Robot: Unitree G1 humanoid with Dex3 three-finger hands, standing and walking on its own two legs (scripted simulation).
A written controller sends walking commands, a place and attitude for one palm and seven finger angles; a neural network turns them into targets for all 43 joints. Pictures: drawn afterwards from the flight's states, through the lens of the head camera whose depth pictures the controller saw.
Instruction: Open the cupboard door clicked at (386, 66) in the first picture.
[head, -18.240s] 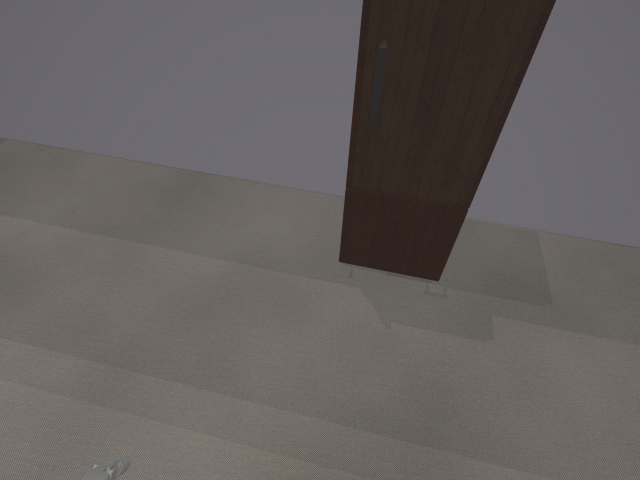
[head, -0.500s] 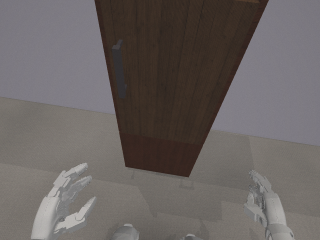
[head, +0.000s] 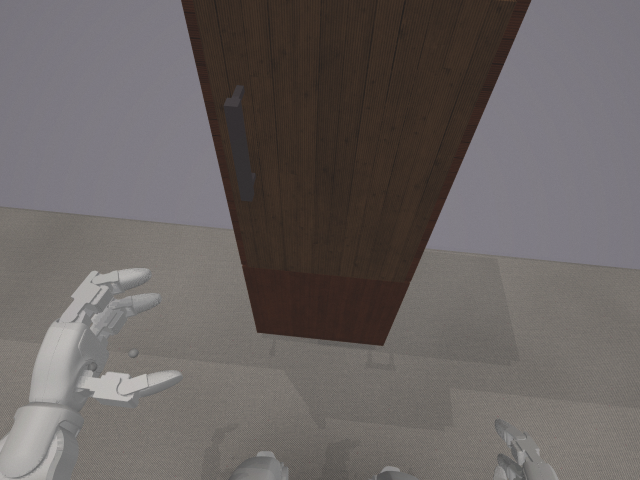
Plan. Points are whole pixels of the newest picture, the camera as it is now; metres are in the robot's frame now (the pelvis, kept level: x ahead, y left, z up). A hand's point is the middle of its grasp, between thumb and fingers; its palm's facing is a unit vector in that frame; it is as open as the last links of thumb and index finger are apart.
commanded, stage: raise the hand with hooked fingers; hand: left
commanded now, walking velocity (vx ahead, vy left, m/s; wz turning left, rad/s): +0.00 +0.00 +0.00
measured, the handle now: (243, 147) +0.56 +0.15 +0.08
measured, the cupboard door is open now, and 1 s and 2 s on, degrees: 0 0 0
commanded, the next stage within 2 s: move the hooked fingers beside the handle in 1.10 s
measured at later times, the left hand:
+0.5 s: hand (92, 297) +0.28 +0.27 +0.10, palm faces +0.00 -1.00 -0.06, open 13.9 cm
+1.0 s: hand (104, 280) +0.30 +0.26 +0.10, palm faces -0.01 -1.00 -0.04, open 14.0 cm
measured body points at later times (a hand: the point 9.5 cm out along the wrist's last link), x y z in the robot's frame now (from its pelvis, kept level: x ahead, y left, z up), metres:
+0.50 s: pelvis +0.01 +0.00 +0.02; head +0.05 +0.01 +0.47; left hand +0.28 +0.32 +0.10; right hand +0.19 -0.23 -0.05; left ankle +0.03 +0.09 -0.68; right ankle +0.02 -0.12 -0.68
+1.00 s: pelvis +0.01 -0.01 +0.03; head +0.05 -0.01 +0.47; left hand +0.30 +0.31 +0.11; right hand +0.15 -0.27 -0.05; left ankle +0.03 +0.09 -0.68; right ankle +0.02 -0.12 -0.68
